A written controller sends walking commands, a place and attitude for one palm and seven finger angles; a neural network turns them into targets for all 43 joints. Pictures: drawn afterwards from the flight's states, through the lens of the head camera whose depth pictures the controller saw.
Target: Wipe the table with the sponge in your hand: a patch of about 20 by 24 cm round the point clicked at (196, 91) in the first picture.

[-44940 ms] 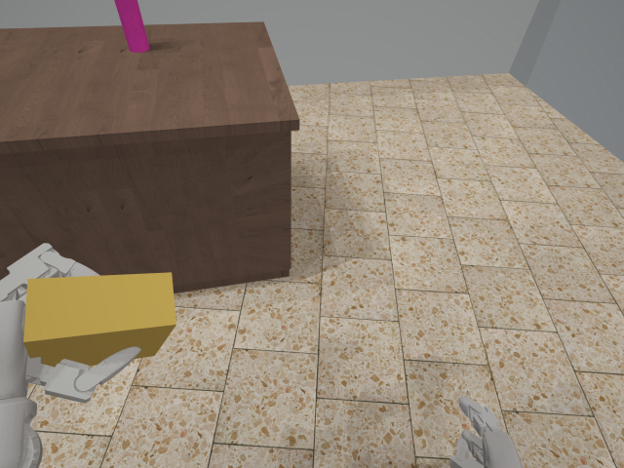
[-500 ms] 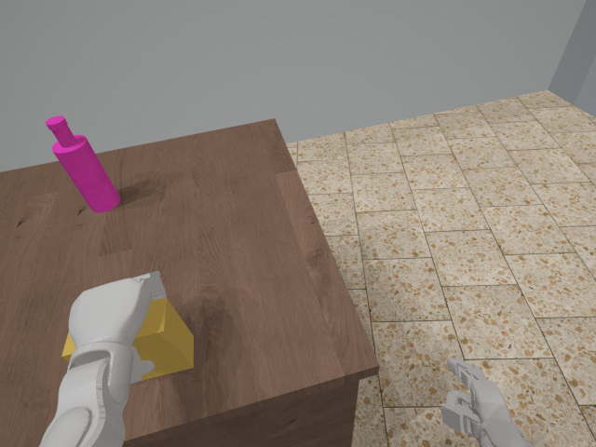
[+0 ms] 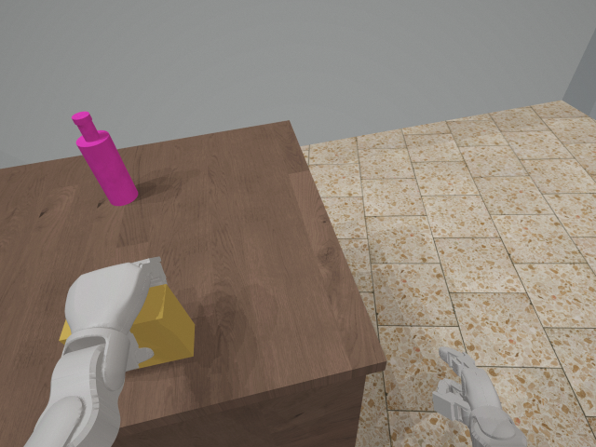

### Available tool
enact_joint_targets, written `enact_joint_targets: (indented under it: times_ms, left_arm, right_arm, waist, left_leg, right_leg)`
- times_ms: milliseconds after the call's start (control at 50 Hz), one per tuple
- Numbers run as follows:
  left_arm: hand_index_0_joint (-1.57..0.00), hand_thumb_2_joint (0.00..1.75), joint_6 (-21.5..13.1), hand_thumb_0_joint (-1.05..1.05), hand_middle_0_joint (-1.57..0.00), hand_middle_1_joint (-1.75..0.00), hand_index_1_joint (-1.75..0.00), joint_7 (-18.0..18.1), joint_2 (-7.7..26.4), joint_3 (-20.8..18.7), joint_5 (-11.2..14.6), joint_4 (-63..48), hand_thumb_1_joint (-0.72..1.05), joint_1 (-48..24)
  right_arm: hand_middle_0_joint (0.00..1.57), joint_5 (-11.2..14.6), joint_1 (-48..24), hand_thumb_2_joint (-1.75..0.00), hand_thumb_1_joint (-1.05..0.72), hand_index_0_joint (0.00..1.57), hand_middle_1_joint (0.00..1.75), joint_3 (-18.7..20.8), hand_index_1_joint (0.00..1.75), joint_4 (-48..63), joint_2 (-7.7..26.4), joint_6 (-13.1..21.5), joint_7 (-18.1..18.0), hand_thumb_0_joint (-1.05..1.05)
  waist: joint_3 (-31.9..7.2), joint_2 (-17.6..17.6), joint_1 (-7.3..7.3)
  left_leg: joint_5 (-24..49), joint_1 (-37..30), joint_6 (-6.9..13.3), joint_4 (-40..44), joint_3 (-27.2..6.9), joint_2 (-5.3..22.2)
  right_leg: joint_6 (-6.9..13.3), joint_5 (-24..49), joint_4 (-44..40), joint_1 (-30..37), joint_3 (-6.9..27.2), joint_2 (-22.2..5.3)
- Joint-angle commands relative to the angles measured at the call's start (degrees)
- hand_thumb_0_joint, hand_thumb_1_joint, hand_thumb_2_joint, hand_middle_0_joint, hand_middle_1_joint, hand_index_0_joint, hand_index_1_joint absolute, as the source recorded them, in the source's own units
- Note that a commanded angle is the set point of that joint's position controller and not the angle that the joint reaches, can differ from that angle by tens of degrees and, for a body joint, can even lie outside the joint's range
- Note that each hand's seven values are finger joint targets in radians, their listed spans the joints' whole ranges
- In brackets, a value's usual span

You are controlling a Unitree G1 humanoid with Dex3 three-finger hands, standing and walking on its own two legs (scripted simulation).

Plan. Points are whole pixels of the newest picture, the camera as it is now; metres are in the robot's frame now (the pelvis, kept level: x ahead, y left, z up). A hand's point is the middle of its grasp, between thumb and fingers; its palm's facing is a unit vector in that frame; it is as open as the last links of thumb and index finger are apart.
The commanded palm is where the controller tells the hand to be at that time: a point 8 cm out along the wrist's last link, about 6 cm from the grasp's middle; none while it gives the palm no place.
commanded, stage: lift the sponge slowly off the table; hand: left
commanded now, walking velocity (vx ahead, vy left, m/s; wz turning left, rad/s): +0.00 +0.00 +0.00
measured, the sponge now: (140, 337) +0.22 +0.27 +0.03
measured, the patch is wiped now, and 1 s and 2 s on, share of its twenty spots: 1.00 1.00 1.00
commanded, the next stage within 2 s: bring the sponge back beside the body in 1.14 s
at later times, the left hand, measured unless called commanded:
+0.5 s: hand (138, 290) +0.24 +0.26 +0.11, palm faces +0.07 -0.09 -0.99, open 9.5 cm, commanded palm +0.21 +0.26 +0.18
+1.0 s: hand (126, 272) +0.25 +0.26 +0.14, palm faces +0.11 -0.08 -0.99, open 9.5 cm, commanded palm +0.21 +0.26 +0.22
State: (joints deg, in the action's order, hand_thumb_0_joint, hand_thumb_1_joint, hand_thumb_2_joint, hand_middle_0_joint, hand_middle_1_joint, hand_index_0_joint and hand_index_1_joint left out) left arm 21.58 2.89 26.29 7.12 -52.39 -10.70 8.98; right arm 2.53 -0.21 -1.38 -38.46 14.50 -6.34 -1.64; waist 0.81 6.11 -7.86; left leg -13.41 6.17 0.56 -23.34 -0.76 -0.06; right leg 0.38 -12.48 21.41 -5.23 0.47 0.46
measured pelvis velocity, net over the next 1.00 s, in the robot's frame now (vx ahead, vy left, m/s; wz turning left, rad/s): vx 0.00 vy -0.01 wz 0.01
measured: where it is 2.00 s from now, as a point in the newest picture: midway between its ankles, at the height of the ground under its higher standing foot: outside the picture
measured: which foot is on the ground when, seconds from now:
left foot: down 0.00-1.00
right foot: down 0.00-1.00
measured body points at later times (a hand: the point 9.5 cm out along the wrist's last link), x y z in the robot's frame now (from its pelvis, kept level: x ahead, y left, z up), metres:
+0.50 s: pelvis -0.01 -0.01 +0.00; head -0.02 -0.05 +0.45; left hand +0.24 +0.26 +0.17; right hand +0.24 -0.21 -0.08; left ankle +0.00 +0.11 -0.74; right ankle -0.01 -0.12 -0.74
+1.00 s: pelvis +0.00 -0.01 +0.00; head -0.01 -0.05 +0.45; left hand +0.24 +0.26 +0.20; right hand +0.26 -0.20 -0.08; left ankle +0.00 +0.11 -0.74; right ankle -0.01 -0.12 -0.74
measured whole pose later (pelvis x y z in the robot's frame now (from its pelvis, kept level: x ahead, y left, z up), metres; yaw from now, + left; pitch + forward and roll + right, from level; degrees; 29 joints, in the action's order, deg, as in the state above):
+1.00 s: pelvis +0.00 -0.01 +0.00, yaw +1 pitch -3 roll +0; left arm 25.6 -4.7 31.4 5.1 -49.3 -15.7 0.4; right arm 3.4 -1.0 -2.5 -37.2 16.0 -6.2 -3.1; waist 1.2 7.1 -8.0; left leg -12.3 7.0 0.0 -22.4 -1.7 0.0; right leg 0.8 -12.2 21.5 -6.2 -0.3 0.6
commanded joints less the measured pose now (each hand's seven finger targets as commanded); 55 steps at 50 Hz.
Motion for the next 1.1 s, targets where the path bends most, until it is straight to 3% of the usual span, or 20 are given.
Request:
enact_joint_targets:
  times_ms: [0,140,220,340,360,380,400,440,460,500,540,600,640,800,840,860,940,1020,1040,1080]
  left_arm:
    - [-1.2,1.3,0.5,0.0,-1.2,-1.6,-1.6,2.0,11.3,-7.9,-1.3,-11.8,0.1,-14.1]
    - [-1.2,1.3,2.0,0.0,-1.2,-1.6,-1.6,0.1,13.2,-8.7,-1.6,-12.4,0.1,-18.8]
    - [-1.2,1.3,1.5,0.0,-1.2,-1.6,-1.6,-0.4,11.7,-7.1,-1.4,-12.6,0.1,-18.8]
    - [-1.2,1.3,2.8,0.0,-1.2,-1.6,-1.6,-0.5,14.8,-9.8,-1.7,-12.0,0.1,-21.1]
    - [-1.2,1.3,2.8,0.0,-1.2,-1.6,-1.6,-0.6,12.3,-7.3,-1.3,-12.2,0.1,-22.6]
    - [-1.2,1.3,2.9,0.0,-1.2,-1.6,-1.6,-0.5,14.4,-8.9,-1.5,-10.9,0.1,-23.6]
    - [-1.2,1.3,3.0,0.0,-1.2,-1.6,-1.6,-0.6,13.4,-8.0,-1.1,-10.6,0.1,-23.4]
    - [-1.2,1.3,3.3,0.0,-1.2,-1.6,-1.6,-0.8,16.7,-11.1,-1.2,-11.9,0.1,-23.1]
    - [-1.2,1.3,3.4,0.0,-1.2,-1.6,-1.6,-1.1,14.5,-9.3,-0.7,-12.0,0.1,-22.8]
    - [-1.2,1.3,3.1,0.0,-1.2,-1.6,-1.6,-1.5,14.8,-9.4,-0.5,-13.5,0.1,-22.8]
    - [-1.2,1.3,3.6,0.0,-1.2,-1.6,-1.6,-1.8,17.6,-12.4,-0.2,-13.4,0.1,-20.1]
    - [-1.2,1.3,3.8,0.0,-1.2,-1.6,-1.6,-2.8,16.3,-11.4,0.7,-14.5,0.1,-18.0]
    - [-1.2,1.3,4.3,0.0,-1.2,-1.6,-1.6,-3.2,18.1,-13.3,0.8,-15.6,0.1,-17.0]
    - [-1.2,1.3,3.3,0.0,-1.2,-1.6,-1.6,-4.4,18.3,-12.5,1.6,-16.8,0.1,-21.1]
    - [-1.2,1.3,3.0,0.0,-1.2,-1.6,-1.6,-4.6,19.7,-13.3,1.3,-18.9,0.1,-22.8]
    - [-1.2,1.3,2.8,0.0,-1.2,-1.6,-1.6,-4.6,18.2,-11.9,1.4,-18.8,0.1,-23.6]
    - [-1.2,1.3,3.6,0.0,-1.2,-1.6,-1.6,-4.7,18.7,-11.7,0.7,-16.9,0.1,-26.9]
    - [-1.2,1.3,4.3,0.0,-1.2,-1.6,-1.6,-4.8,19.1,-12.5,0.9,-18.8,0.1,-24.4]
    - [-1.2,1.3,5.1,0.0,-1.2,-1.6,-1.6,-4.9,19.4,-13.5,0.9,-19.3,0.1,-23.2]
    - [-1.2,1.3,5.5,0.0,-1.2,-1.6,-1.6,-5.2,17.1,-11.9,1.8,-18.6,0.1,-20.0]
  right_arm:
    - [0.2,0.3,-12.4,-0.9,-0.9,0.2,0.3,1.8,0.3,9.6,6.2,2.6,-0.2,0.0]
    - [0.2,0.6,-14.6,-0.9,-0.9,0.2,0.3,1.2,0.3,10.1,6.5,2.3,-0.5,0.0]
    - [0.2,0.5,-13.6,-0.9,-0.9,0.2,0.3,1.3,0.3,10.1,6.3,2.3,-0.5,0.0]
    - [0.2,0.8,-14.9,-0.9,-0.9,0.2,0.3,1.1,0.3,10.3,6.6,2.3,-0.7,0.0]
    - [0.2,0.9,-14.4,-0.9,-0.9,0.2,0.3,0.9,0.3,10.5,6.2,2.4,-0.7,0.0]
    - [0.2,0.9,-14.2,-0.9,-0.9,0.2,0.3,1.0,0.3,10.0,6.4,2.4,-0.8,0.0]
    - [0.2,0.9,-14.3,-0.9,-0.9,0.2,0.3,1.0,0.3,10.1,6.4,2.4,-0.9,0.0]
    - [0.2,0.9,-15.1,-0.9,-0.9,0.2,0.3,1.1,0.3,10.4,6.8,2.5,-1.0,0.0]
    - [0.2,1.0,-14.5,-0.9,-0.9,0.2,0.3,1.0,0.3,10.7,6.3,2.6,-0.9,0.0]
    - [0.2,0.8,-14.3,-0.9,-0.9,0.2,0.3,1.2,0.3,10.7,6.5,2.6,-0.7,0.0]
    - [0.2,0.8,-14.4,-0.9,-0.9,0.2,0.3,1.2,0.3,10.7,6.9,2.5,-0.6,0.0]
    - [0.2,0.8,-13.9,-0.9,-0.9,0.2,0.3,1.2,0.3,11.2,6.6,2.3,-0.3,0.0]
    - [0.2,0.8,-14.4,-0.9,-0.9,0.2,0.3,1.2,0.3,11.6,6.9,2.3,-0.4,0.0]
    - [0.2,0.9,-12.7,-0.9,-0.9,0.2,0.3,1.0,0.3,11.5,6.7,2.7,-1.2,0.0]
    - [0.2,1.0,-13.8,-0.9,-0.9,0.2,0.3,0.9,0.3,12.0,6.8,3.0,-1.4,0.0]
    - [0.2,0.9,-12.9,-0.9,-0.9,0.2,0.3,0.7,0.3,12.1,6.4,3.2,-1.4,0.0]
    - [0.2,1.1,-14.7,-0.9,-0.9,0.2,0.3,0.4,0.3,11.7,6.4,3.2,-1.6,0.0]
    - [0.2,0.7,-13.9,-0.9,-0.9,0.2,0.3,0.6,0.3,12.1,6.3,2.7,-0.9,0.0]
    - [0.2,0.9,-15.5,-0.9,-0.9,0.2,0.3,0.5,0.3,12.4,6.3,2.9,-0.7,0.0]
    - [0.2,0.9,-13.9,-0.9,-0.9,0.2,0.3,0.4,0.3,12.4,6.0,2.4,-0.1,0.0]
  waist:
    - [-10.4,-2.1,0.84]
    - [-10.6,-1.6,0.75]
    - [-11.0,-1.9,0.79]
    - [-10.6,-2.0,0.47]
    - [-11.1,-2.3,0.92]
    - [-10.8,-2.4,0.79]
    - [-10.8,-2.5,0.78]
    - [-12.2,-1.8,0.19]
    - [-13.0,-2.3,0.39]
    - [-13.8,-1.8,0.38]
    - [-13.5,-1.6,-0.01]
    - [-12.5,-3.2,0.08]
    - [-12.4,-2.6,-0.08]
    - [-13.2,-3.8,0.89]
    - [-13.2,-1.4,0.87]
    - [-14.0,-1.5,0.86]
    - [-11.7,-0.1,0.88]
    - [-16.1,-0.9,-0.51]
    - [-15.5,-0.2,-0.62]
    - [-14.9,-2.1,-0.67]
  left_leg:
    - [14.1,-2.3,1.8,3.6,-2.6,-1.0]
    - [11.8,-2.1,2.0,4.6,-2.8,-1.2]
    - [13.0,-2.1,1.9,4.5,-2.5,-1.2]
    - [11.0,-1.7,1.9,5.0,-2.7,-1.3]
    - [10.6,-1.5,2.0,5.0,-2.1,-1.3]
    - [10.2,-1.3,1.8,5.2,-2.4,-1.2]
    - [10.4,-1.4,2.0,5.0,-2.3,-1.4]
    - [11.2,-1.9,2.0,4.8,-2.7,-1.7]
    - [12.1,-1.9,2.2,4.4,-2.1,-1.7]
    - [14.0,-2.6,2.1,3.8,-2.3,-1.8]
    - [14.4,-2.0,1.9,3.7,-2.7,-1.7]
    - [14.7,-1.2,2.0,3.1,-2.4,-1.7]
    - [14.8,-1.3,2.0,2.9,-2.6,-1.7]
    - [15.8,-2.3,2.2,2.0,-2.5,-1.6]
    - [15.2,-2.7,2.1,2.3,-3.0,-1.7]
    - [15.5,-2.6,2.1,2.3,-2.5,-1.7]
    - [14.2,-2.3,1.7,3.5,-3.3,-1.5]
    - [18.7,-2.6,1.6,3.0,-3.1,-1.7]
    - [18.5,-2.4,1.6,3.1,-3.4,-1.6]
    - [18.8,-1.8,1.5,3.0,-2.7,-1.3]
  right_leg:
    - [4.1,9.3,-3.1,2.0,2.5,1.6]
    - [4.5,6.5,-3.7,1.9,4.1,1.9]
    - [4.1,8.0,-3.4,2.4,2.7,1.5]
    - [4.4,5.5,-4.1,1.8,4.5,1.7]
    - [4.0,5.1,-3.6,2.1,2.9,1.4]
    - [4.1,4.7,-3.9,1.8,3.1,1.4]
    - [4.0,5.1,-4.0,1.9,3.1,1.3]
    - [4.4,5.7,-3.9,2.5,4.8,1.6]
    - [4.1,6.8,-3.1,3.3,3.2,1.3]
    - [4.1,9.8,-3.1,3.6,3.8,1.1]
    - [4.3,10.6,-2.8,3.6,4.8,1.4]
    - [3.7,11.5,-2.3,3.2,3.7,0.8]
    - [4.0,11.7,-2.3,2.7,5.1,1.1]
    - [3.4,12.9,-2.0,2.1,3.6,0.7]
    - [3.9,11.8,-2.4,1.7,4.9,1.1]
    - [3.6,11.8,-1.8,2.5,3.1,0.7]
    - [4.3,9.6,-3.1,0.9,4.5,1.3]
    - [4.1,15.3,-1.2,4.8,3.3,0.6]
    - [4.6,15.0,-1.1,4.4,4.8,1.2]
    - [4.0,15.4,-0.9,4.1,3.0,0.7]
